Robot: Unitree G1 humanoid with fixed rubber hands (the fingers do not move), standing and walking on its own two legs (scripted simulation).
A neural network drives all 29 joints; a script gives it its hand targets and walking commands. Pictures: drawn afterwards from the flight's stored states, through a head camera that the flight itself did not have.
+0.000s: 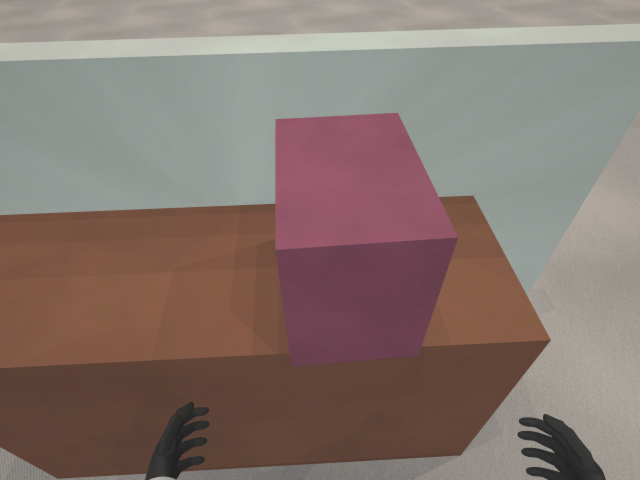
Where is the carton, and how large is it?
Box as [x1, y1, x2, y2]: [275, 113, 457, 365]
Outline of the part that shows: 397,113 275,119 275,250 291,365 411,356 418,354 457,236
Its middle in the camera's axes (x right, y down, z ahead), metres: +0.05 +0.00 +0.66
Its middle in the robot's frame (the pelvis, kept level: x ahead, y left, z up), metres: +0.51 -0.01 +0.01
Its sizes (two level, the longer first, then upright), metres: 0.316 0.217 0.285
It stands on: a pedestal, 0.65 m high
